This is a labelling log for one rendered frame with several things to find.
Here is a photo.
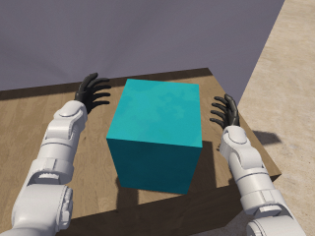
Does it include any right robot forearm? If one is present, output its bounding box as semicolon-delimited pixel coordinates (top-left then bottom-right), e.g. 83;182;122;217
219;125;307;236

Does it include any right robot hand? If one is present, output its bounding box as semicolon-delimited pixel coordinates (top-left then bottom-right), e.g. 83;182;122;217
209;93;240;130

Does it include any pedestal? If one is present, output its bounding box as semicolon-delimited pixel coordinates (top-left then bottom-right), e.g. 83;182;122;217
0;67;282;236

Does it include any left robot upper arm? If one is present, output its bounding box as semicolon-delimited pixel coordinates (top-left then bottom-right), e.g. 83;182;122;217
0;184;74;236

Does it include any left robot hand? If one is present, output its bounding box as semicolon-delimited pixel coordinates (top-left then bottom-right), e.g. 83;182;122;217
74;73;111;114

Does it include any right robot upper arm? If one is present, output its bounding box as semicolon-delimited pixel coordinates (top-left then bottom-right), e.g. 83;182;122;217
246;215;305;236

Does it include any carton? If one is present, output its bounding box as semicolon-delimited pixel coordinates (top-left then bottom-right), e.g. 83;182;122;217
106;79;203;195

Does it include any left robot forearm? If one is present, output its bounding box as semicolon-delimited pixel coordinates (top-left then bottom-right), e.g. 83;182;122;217
11;100;88;227

